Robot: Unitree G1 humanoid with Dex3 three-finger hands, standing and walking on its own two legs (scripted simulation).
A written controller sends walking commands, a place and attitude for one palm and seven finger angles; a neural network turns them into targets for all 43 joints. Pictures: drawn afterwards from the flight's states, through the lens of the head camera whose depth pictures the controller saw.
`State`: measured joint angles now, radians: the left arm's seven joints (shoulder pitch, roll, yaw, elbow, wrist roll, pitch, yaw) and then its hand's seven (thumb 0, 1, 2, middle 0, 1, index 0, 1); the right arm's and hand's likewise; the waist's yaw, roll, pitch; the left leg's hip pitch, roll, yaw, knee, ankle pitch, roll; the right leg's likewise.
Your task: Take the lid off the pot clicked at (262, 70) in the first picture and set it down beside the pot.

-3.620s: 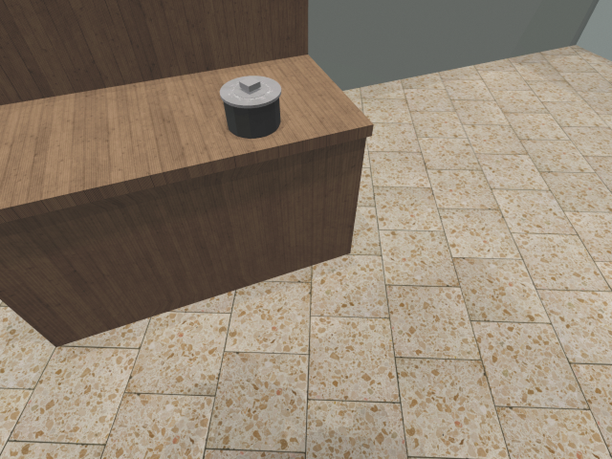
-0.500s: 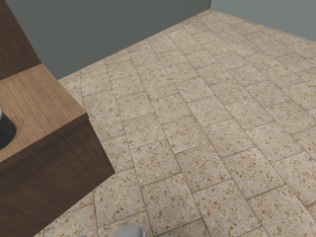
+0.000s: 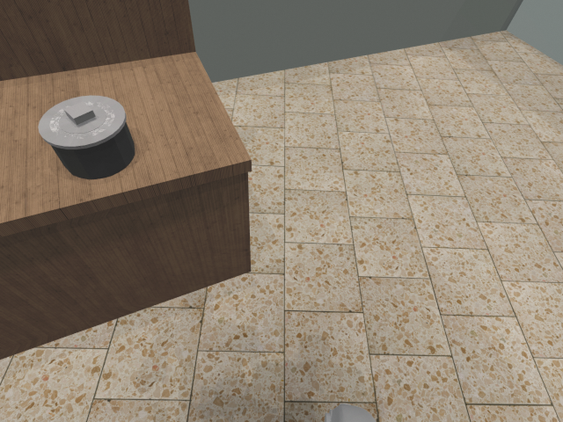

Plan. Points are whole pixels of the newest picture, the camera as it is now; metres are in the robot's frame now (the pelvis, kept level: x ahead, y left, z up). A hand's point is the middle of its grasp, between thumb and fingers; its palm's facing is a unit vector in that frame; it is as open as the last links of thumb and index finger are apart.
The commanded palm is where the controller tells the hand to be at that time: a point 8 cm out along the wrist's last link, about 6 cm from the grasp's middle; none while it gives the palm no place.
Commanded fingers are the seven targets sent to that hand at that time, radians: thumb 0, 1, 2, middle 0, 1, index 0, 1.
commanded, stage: turn to face it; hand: left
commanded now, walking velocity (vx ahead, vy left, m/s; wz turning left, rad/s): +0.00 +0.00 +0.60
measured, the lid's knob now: (79, 113) +0.65 +0.47 +0.00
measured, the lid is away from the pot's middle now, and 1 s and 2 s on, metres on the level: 0.00 0.00 0.00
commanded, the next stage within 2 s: take the last steps up to it in 0.66 s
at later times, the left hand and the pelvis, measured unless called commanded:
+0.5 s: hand out of the picture +0.01 +0.18 -0.16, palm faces +0.29 -0.92 -0.24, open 7.4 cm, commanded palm none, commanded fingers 0.00 0.90 0.90 -0.20 -0.30 -0.20 -0.30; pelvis +0.00 -0.03 +0.00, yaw +17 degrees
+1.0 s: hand out of the picture -0.02 +0.19 -0.16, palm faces +0.43 -0.87 -0.25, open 7.4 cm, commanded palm none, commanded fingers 0.00 0.90 0.90 -0.20 -0.30 -0.20 -0.30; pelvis +0.02 -0.02 -0.01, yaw +25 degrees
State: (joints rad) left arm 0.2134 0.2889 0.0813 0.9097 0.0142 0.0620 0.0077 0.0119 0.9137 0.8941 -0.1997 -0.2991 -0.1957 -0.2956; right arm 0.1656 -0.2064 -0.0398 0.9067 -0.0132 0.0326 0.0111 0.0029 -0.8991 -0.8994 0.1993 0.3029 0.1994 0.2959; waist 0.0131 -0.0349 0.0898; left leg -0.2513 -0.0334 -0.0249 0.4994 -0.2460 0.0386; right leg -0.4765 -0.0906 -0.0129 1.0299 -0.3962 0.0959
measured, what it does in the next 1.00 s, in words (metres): steps on the spot, turning left: right foot, then left foot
